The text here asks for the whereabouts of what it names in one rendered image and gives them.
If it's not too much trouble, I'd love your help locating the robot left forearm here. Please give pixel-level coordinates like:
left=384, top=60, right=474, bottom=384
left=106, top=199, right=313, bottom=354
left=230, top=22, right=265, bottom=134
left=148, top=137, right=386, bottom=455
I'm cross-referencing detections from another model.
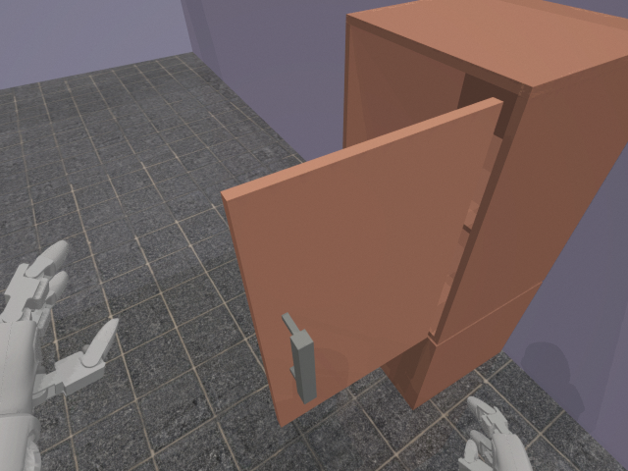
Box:
left=0, top=413, right=43, bottom=471

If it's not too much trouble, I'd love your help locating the handle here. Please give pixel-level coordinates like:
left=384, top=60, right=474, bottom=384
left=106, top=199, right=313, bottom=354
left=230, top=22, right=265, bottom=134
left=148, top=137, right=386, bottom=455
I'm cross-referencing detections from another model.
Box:
left=282, top=313, right=317, bottom=404

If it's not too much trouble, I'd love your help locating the right robot hand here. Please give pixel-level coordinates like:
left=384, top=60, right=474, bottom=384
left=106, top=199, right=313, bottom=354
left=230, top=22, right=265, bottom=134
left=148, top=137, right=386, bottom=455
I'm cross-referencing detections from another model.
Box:
left=458, top=396, right=533, bottom=471

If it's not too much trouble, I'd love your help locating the left robot hand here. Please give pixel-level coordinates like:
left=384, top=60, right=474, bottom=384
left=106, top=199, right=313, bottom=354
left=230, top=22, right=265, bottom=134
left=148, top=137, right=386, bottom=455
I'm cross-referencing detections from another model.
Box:
left=0, top=240, right=120, bottom=416

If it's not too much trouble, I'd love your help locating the cupboard door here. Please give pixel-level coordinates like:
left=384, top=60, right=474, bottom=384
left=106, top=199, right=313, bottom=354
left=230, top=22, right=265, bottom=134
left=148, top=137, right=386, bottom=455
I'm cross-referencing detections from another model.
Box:
left=220, top=97, right=503, bottom=428

